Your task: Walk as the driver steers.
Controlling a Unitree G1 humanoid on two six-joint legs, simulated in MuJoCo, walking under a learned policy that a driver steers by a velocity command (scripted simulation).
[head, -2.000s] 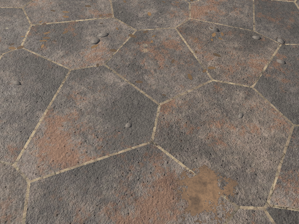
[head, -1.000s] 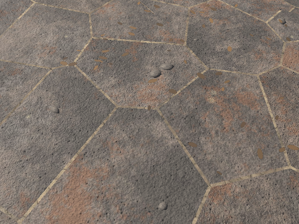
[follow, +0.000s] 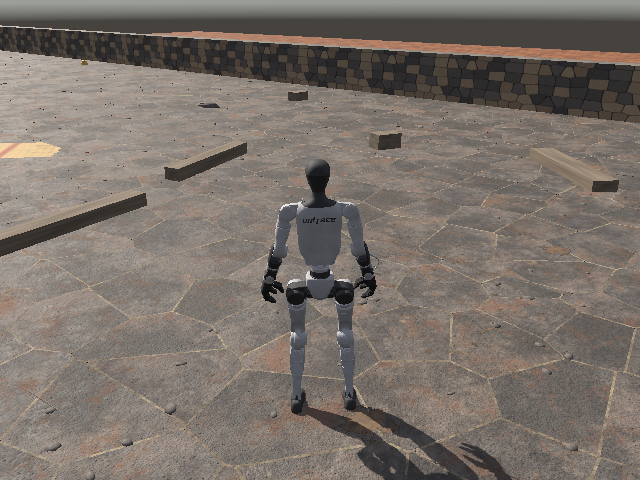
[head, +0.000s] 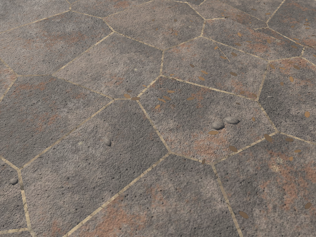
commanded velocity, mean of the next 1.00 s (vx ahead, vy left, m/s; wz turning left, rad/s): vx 0.00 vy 0.00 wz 0.01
